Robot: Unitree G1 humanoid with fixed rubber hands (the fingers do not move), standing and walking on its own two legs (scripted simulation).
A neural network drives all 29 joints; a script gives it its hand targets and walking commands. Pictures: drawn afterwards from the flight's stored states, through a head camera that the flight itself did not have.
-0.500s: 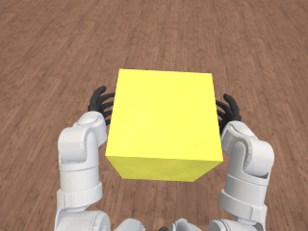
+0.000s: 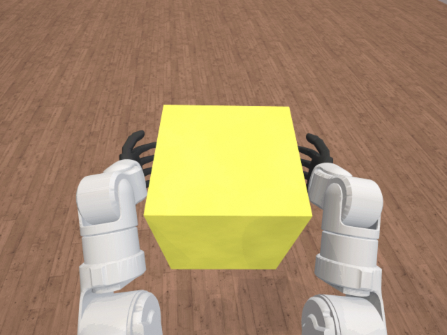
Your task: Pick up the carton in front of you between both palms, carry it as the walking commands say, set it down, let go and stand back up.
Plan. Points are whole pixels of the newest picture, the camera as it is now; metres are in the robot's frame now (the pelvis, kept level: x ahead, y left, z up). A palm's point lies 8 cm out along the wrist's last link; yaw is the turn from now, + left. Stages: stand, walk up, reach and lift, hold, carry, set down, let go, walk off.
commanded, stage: carry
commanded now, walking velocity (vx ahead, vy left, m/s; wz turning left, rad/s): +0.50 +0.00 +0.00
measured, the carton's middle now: (225, 194) +0.35 -0.02 +0.07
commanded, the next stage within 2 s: none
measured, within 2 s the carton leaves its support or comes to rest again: neither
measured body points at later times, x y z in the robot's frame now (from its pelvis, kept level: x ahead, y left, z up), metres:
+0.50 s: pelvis +0.33 -0.06 +0.02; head +0.34 -0.07 +0.47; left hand +0.58 +0.10 +0.09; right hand +0.59 -0.20 +0.09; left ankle +0.26 +0.06 -0.65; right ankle +0.33 -0.14 -0.73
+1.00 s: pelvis +0.65 +0.00 +0.02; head +0.64 +0.01 +0.47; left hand +0.90 +0.14 +0.09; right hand +0.88 -0.16 +0.10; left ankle +0.67 +0.08 -0.73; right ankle +0.63 -0.15 -0.65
